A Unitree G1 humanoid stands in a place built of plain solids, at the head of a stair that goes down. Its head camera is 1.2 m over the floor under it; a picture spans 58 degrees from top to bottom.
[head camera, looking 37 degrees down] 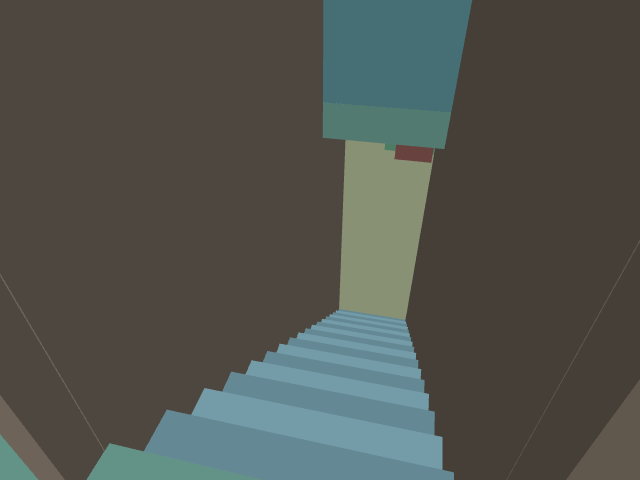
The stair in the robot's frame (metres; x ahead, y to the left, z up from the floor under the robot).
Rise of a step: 0.21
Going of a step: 0.24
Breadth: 0.99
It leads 13 degrees to the right of straight ahead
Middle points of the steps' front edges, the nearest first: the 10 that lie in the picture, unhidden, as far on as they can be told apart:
0.76 0.06 -0.21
0.99 0.01 -0.41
1.22 -0.04 -0.62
1.45 -0.09 -0.83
1.68 -0.15 -1.04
1.91 -0.20 -1.24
2.14 -0.25 -1.45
2.37 -0.30 -1.66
2.60 -0.35 -1.87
2.84 -0.40 -2.07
